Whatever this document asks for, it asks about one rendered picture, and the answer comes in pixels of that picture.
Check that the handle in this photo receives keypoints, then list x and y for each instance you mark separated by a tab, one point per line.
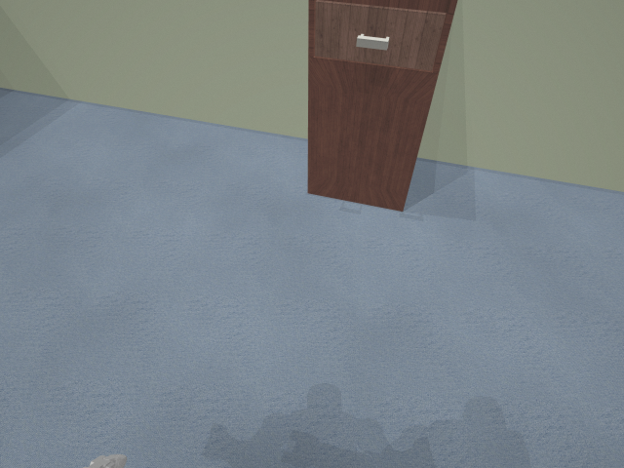
372	42

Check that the cabinet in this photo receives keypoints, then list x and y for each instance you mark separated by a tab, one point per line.
366	120

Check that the drawer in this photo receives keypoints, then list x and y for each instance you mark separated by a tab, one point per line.
414	35

